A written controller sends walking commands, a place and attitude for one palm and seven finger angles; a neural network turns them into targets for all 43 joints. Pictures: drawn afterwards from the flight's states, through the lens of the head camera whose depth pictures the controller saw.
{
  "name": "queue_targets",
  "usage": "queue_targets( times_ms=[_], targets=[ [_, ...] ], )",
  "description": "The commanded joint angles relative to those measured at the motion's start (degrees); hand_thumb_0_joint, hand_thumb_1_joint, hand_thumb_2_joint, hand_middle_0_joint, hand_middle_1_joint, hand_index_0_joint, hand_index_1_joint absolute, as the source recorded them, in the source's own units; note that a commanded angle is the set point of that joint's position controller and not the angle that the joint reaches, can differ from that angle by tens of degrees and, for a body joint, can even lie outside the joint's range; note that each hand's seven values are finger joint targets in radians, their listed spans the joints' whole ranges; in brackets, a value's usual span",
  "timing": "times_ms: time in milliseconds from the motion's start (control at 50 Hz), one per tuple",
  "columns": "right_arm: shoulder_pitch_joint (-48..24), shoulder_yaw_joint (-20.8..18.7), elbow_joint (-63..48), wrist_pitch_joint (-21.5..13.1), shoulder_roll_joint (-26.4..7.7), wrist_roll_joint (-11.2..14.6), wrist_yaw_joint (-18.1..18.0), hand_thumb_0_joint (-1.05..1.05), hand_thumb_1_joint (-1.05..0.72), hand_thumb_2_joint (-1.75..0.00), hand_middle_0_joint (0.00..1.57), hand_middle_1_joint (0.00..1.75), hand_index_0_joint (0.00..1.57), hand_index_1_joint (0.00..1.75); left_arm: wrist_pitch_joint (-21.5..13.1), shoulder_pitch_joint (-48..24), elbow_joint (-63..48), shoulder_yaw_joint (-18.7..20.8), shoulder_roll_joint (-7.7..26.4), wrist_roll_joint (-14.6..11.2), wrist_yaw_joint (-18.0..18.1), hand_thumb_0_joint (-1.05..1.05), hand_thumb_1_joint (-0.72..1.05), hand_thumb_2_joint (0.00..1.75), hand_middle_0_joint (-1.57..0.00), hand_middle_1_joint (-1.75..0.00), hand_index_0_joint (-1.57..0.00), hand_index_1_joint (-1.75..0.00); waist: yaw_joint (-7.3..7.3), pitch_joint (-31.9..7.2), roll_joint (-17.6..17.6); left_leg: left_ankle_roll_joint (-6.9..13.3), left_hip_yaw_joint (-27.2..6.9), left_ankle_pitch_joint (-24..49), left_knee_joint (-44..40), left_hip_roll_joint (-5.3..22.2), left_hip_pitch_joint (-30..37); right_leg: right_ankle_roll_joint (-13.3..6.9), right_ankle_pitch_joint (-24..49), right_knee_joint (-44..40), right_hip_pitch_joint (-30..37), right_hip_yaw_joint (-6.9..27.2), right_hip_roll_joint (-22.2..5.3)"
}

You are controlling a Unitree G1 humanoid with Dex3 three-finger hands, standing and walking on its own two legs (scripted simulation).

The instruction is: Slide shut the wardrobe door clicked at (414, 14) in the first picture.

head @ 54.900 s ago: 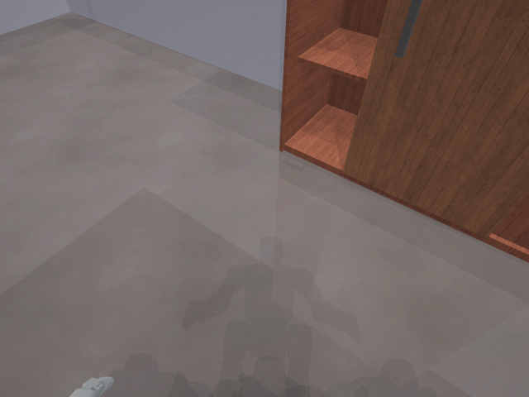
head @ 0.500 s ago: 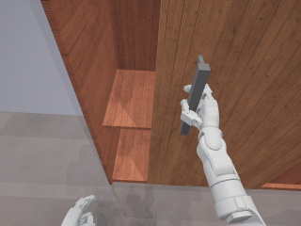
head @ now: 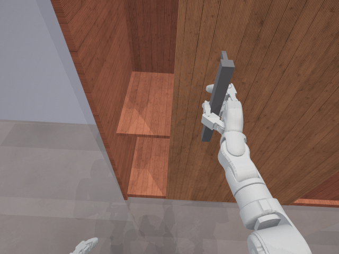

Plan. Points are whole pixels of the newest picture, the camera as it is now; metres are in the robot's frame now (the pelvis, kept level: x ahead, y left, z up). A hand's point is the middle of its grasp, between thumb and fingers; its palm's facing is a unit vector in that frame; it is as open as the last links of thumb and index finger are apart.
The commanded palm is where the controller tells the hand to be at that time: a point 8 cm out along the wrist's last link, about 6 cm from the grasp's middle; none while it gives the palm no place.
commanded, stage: step sideways, sliding the door along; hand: right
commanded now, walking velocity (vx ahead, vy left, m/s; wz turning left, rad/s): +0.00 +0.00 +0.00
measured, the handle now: (213, 101) +0.47 -0.08 +0.11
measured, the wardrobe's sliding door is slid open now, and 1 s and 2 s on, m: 0.22 0.22 0.08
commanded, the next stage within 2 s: none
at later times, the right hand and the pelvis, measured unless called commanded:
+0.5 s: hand (207, 115) +0.41 -0.06 +0.11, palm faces +0.00 +0.99 -0.15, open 6.6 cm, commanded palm +0.40 -0.05 +0.12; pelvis +0.01 +0.03 +0.00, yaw +0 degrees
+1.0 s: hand (202, 113) +0.42 -0.05 +0.12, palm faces +0.17 +0.98 -0.12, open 6.5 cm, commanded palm +0.39 -0.02 +0.12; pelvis +0.03 +0.12 +0.01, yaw -6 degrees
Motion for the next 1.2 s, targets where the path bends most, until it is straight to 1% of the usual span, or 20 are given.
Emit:
queue_targets(
  times_ms=[0, 40, 60, 120, 240, 420, 500, 600, 640, 680, 740, 760, 780, 800, 840, 1000, 1060, 1100, 1140, 1180],
  targets=[
    [-29.0, 11.2, -13.5, -5.3, 12.5, -1.8, 5.7, 0.0, -0.9, -0.9, 0.45, 1.4, 0.45, 1.4, -3.0, -1.5, -6.8, 1.8, 5.8, -0.4, 0.1, 0.0, 0.9, 0.9, -0.2, -0.3, -0.2, -0.3, 6.7, -16.1, 4.1, 1.5, -0.3, 14.2, -4.6, -4.0, -2.3, -0.9, 13.1, -4.9, 14.8, 1.7, 0.7],
    [-33.7, 9.4, -13.7, -5.6, 10.2, -1.8, 5.4, 0.0, -0.9, -0.9, 0.45, 1.4, 0.45, 1.4, -3.1, -1.2, -6.3, 1.8, 6.3, -0.4, 0.4, 0.0, 0.9, 0.9, -0.2, -0.3, -0.2, -0.3, 7.35, -16.2, 3.1, 1.5, -0.7, 13.3, -4.9, -3.9, -2.9, -1.0, 11.8, -4.8, 14.9, 1.6, 1.0],
    [-37.4, -10.4, -19.7, -6.6, -20.6, -4.9, 5.2, 0.0, -0.9, -0.9, 0.45, 1.4, 0.45, 1.4, -0.2, -2.5, -7.7, 2.6, 8.1, -1.7, 3.4, 0.0, 0.9, 0.9, -0.2, -0.3, -0.2, -0.3, 1.54, -19.8, 5.3, 0.6, -6.4, 10.5, -8.4, 1.5, 7.1, -2.8, 7.1, -7.5, 13.8, 0.2, -2.5],
    [-32.5, 2.8, -19.2, -5.6, -4.9, -3.8, 9.4, 0.0, -0.9, -0.9, 0.45, 1.4, 0.45, 1.4, 1.9, -8.7, -8.8, 0.9, 5.3, -1.9, 6.0, 0.0, 0.9, 0.9, -0.2, -0.3, -0.2, -0.3, 3.11, -15.5, 0.4, 1.0, -4.1, 8.4, -6.7, 1.3, 7.7, -3.6, 4.2, -10.1, 17.2, 0.7, -4.4],
    [-28.4, 2.9, -17.6, -2.5, -3.9, -3.0, 10.1, 0.0, -0.9, -0.9, 0.45, 1.4, 0.45, 1.4, 4.9, -9.6, -9.3, 1.0, 5.6, -1.3, 8.1, 0.0, 0.9, 0.9, -0.2, -0.3, -0.2, -0.3, 2.2, -9.9, -2.4, 1.3, -2.6, 0.6, 1.3, -2.1, 0.1, -8.4, 13.2, -11.4, 23.3, 13.2, -14.0],
    [-28.0, 6.7, -23.6, 0.1, -0.3, -3.2, 11.7, 0.0, -0.9, -0.9, 0.45, 1.4, 0.45, 1.4, 7.3, -10.2, -9.4, 1.6, 4.4, -1.4, 7.9, 0.0, 0.9, 0.9, -0.2, -0.3, -0.2, -0.3, 3.53, -13.3, 6.2, 3.6, -5.7, 35.7, -4.6, 5.2, 14.1, -2.9, 25.3, -0.7, 20.0, -1.8, -6.6],
    [-27.8, 11.9, -25.1, 0.2, 5.6, -1.7, 13.3, 0.0, -0.9, -0.9, 0.45, 1.4, 0.45, 1.4, 8.1, -9.4, -10.3, 1.8, 3.8, -0.7, 6.4, 0.0, 0.9, 0.9, -0.2, -0.3, -0.2, -0.3, 4.06, -12.1, -8.2, 1.1, -6.6, -8.1, 14.0, -1.2, -10.4, -12.2, 50.4, -7.0, 40.4, 16.6, -21.2],
    [-29.6, 13.2, -25.5, 0.4, 6.6, -2.6, 12.4, 0.0, -0.9, -0.9, 0.45, 1.4, 0.45, 1.4, 8.6, -13.9, -12.8, 1.5, 4.7, -2.6, 5.4, 0.0, 0.9, 0.9, -0.2, -0.3, -0.2, -0.3, 2.2, -14.1, 1.1, 2.4, -4.6, 12.8, -8.4, -0.4, 19.4, -5.0, 23.2, -0.4, 17.8, 2.0, -12.8],
    [-30.3, 13.7, -20.4, 1.5, 6.4, -3.9, 11.7, 0.0, -0.9, -0.9, 0.45, 1.4, 0.45, 1.4, 8.7, -14.6, -11.8, 1.1, 1.6, -3.2, 6.0, 0.0, 0.9, 0.9, -0.2, -0.3, -0.2, -0.3, 2.32, -8.5, 16.8, 6.9, -17.2, 15.0, -18.9, 8.8, 17.9, -0.2, -4.3, 10.2, 6.7, -3.8, -0.7],
    [-30.0, 12.0, -17.2, 1.2, 5.0, -3.2, 10.9, 0.0, -0.9, -0.9, 0.45, 1.4, 0.45, 1.4, 7.2, -13.5, -8.5, 3.0, 3.8, -3.3, 6.3, 0.0, 0.9, 0.9, -0.2, -0.3, -0.2, -0.3, 1.13, -5.7, 20.5, 13.5, -25.9, 26.7, -20.9, 14.2, 17.3, 0.2, -13.4, 23.1, 2.7, -0.7, -0.6],
    [-33.8, 14.3, -24.3, -2.0, 8.2, -4.0, 11.2, 0.0, -0.9, -0.9, 0.45, 1.4, 0.45, 1.4, 6.4, -13.3, -8.2, 1.9, 2.3, -1.7, 6.1, 0.0, 0.9, 0.9, -0.2, -0.3, -0.2, -0.3, 3.58, -12.8, 10.1, 9.5, -11.0, 52.4, -3.1, 9.3, 26.2, 0.3, 4.2, -9.4, 12.4, -3.6, -3.4],
    [-31.7, 14.1, -24.6, -2.3, 6.8, -3.6, 11.3, 0.0, -0.9, -0.9, 0.45, 1.4, 0.45, 1.4, 6.9, -11.8, -8.0, 2.6, 3.7, -1.6, 6.4, 0.0, 0.9, 0.9, -0.2, -0.3, -0.2, -0.3, 4.29, -15.1, 5.2, 6.0, -7.7, 45.6, 6.4, 6.6, 17.7, -0.6, 22.0, -19.1, 25.7, -3.6, -6.5],
    [-29.6, 14.2, -24.3, -2.1, 5.8, -2.3, 11.7, 0.0, -0.9, -0.9, 0.45, 1.4, 0.45, 1.4, 7.5, -12.0, -9.5, 4.2, 7.4, -1.4, 5.8, 0.0, 0.9, 0.9, -0.2, -0.3, -0.2, -0.3, 3.14, -14.7, -8.5, 1.4, -4.4, 16.2, 17.5, 0.7, -2.3, -6.3, 48.8, -15.6, 40.6, 10.2, -20.7],
    [-28.2, 15.1, -23.3, -1.1, 7.9, -2.0, 12.9, 0.0, -0.9, -0.9, 0.45, 1.4, 0.45, 1.4, 8.5, -13.4, -11.3, 3.8, 6.6, -2.0, 3.7, 0.0, 0.9, 0.9, -0.2, -0.3, -0.2, -0.3, 1.0, -15.2, -8.5, 1.0, -8.4, -7.9, 26.8, -0.3, -8.0, -11.1, 48.7, -14.2, 40.2, 15.4, -27.2],
    [-30.4, 14.9, -27.8, -1.5, 7.7, -2.6, 13.5, 0.0, -0.9, -0.9, 0.45, 1.4, 0.45, 1.4, 8.5, -12.5, -11.3, 3.5, 5.4, -1.4, 3.2, 0.0, 0.9, 0.9, -0.2, -0.3, -0.2, -0.3, 2.54, -11.8, 0.7, 0.6, -9.5, -7.3, 27.8, 1.6, -16.8, -12.7, 47.2, -11.1, 43.8, 14.3, -26.9],
    [-25.2, 14.1, -30.2, -0.8, 7.0, -3.3, 13.3, 0.0, -0.9, -0.9, 0.45, 1.4, 0.45, 1.4, 6.7, -14.8, -14.0, 3.1, 5.3, -2.4, 3.4, 0.0, 0.9, 0.9, -0.2, -0.3, -0.2, -0.3, 1.41, -8.2, -13.3, 0.5, 0.5, 1.8, 9.4, 0.3, 3.7, -6.1, 39.4, -10.3, 28.9, -4.5, -19.4],
    [-22.4, 13.2, -34.9, -1.4, 5.5, -4.1, 13.1, 0.0, -0.9, -0.9, 0.45, 1.4, 0.45, 1.4, 5.6, -14.6, -14.0, 2.7, 3.9, -2.8, 3.7, 0.0, 0.9, 0.9, -0.2, -0.3, -0.2, -0.3, 0.79, -11.8, -3.0, 0.5, 0.8, 21.7, -9.7, -0.5, 16.2, -1.8, 31.8, 3.9, 28.1, -6.9, -13.6],
    [-19.4, 12.5, -35.9, -0.7, 1.9, -5.3, 11.9, 0.0, -0.9, -0.9, 0.45, 1.4, 0.45, 1.4, 4.3, -14.9, -11.3, 2.2, 0.8, -2.1, 4.8, 0.0, 0.9, 0.9, -0.2, -0.3, -0.2, -0.3, 3.37, -11.0, 10.3, 4.1, -13.1, 54.8, -10.7, 11.1, 23.6, 2.3, 3.5, 6.3, 14.0, -7.6, -5.1],
    [-12.9, 10.5, -35.7, 0.0, 1.1, -5.0, 11.0, 0.0, -0.9, -0.9, 0.45, 1.4, 0.45, 1.4, 3.7, -13.4, -9.4, 3.9, 3.2, -1.9, 5.6, 0.0, 0.9, 0.9, -0.2, -0.3, -0.2, -0.3, 1.78, -15.0, 23.4, 6.4, -18.8, 56.9, -9.5, 12.6, 23.6, 1.5, -4.6, 6.3, 12.6, -2.8, -2.3],
    [-14.7, 12.5, -42.1, -0.5, 3.4, -4.5, 10.4, 0.0, -0.9, -0.9, 0.45, 1.4, 0.45, 1.4, 2.3, -15.3, -8.7, 3.5, 3.2, -1.9, 6.4, 0.0, 0.9, 0.9, -0.2, -0.3, -0.2, -0.3, 2.76, -15.6, 18.8, 4.2, -13.9, 57.1, -4.5, 10.5, 22.2, 0.2, 5.0, -7.0, 17.0, -3.7, -3.6]
  ],
)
